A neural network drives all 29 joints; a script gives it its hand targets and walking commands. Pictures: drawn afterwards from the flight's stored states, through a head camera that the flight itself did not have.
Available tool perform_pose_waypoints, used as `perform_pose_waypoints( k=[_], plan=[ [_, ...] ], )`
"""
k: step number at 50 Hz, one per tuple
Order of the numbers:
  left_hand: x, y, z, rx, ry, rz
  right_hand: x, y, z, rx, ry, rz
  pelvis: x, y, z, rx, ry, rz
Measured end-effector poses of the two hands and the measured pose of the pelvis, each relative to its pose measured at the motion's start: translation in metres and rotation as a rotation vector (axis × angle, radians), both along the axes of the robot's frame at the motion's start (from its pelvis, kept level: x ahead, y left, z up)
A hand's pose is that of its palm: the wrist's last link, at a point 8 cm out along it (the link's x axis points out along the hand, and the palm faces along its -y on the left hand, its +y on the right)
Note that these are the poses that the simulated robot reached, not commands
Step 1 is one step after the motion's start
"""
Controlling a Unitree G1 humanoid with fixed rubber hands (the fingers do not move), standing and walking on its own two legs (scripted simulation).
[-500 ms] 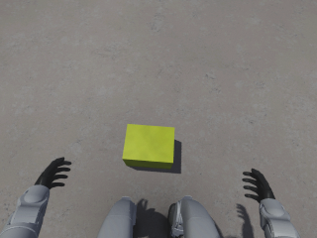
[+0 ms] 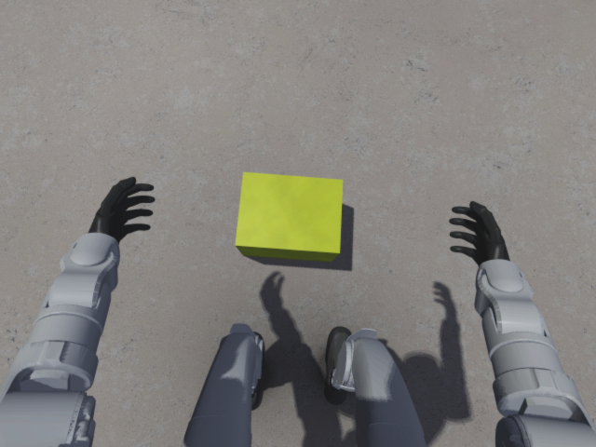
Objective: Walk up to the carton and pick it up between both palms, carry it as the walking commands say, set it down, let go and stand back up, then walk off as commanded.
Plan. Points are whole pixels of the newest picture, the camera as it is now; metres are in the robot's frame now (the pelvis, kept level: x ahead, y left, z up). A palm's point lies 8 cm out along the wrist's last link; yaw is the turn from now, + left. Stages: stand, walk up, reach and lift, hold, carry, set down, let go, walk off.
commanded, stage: reach and lift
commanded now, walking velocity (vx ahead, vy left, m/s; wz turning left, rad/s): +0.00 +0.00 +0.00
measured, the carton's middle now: (289, 220) +0.51 +0.04 -0.60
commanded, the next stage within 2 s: none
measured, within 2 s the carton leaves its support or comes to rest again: neither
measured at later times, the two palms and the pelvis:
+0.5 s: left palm (175, 159) +0.49 +0.22 -0.15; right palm (439, 175) +0.49 -0.20 -0.15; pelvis -0.02 -0.02 -0.03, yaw +0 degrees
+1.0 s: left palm (178, 167) +0.50 +0.24 -0.22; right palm (424, 190) +0.49 -0.21 -0.23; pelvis -0.06 -0.01 -0.10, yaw +0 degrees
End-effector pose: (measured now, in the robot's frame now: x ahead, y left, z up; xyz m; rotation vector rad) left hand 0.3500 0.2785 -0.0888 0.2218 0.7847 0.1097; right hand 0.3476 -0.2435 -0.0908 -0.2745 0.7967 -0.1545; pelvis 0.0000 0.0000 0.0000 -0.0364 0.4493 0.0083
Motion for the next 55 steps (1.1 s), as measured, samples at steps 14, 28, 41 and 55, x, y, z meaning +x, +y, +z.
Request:
perform_pose_waypoints(
  k=[14,28,41,55],
  plan=[
    [0.086,-0.043,-0.017,-0.037,-0.066,-0.013,0.091,0.015,-0.017,0.071,-0.084,0.013,-0.031,-0.014,-0.025,0.017,0.113,-0.006],
    [0.148,-0.058,-0.071,-0.093,-0.131,-0.017,0.149,0.042,-0.075,0.127,-0.130,-0.055,-0.024,-0.015,-0.034,0.020,0.223,-0.010],
    [0.141,-0.041,-0.130,-0.129,-0.150,0.043,0.144,0.055,-0.125,0.116,-0.164,-0.050,-0.047,-0.004,-0.047,-0.005,0.150,0.003],
    [0.156,-0.044,-0.141,-0.083,-0.128,0.087,0.160,0.033,-0.145,0.173,-0.171,-0.112,-0.058,-0.014,-0.138,0.006,0.237,-0.010]
  ],
)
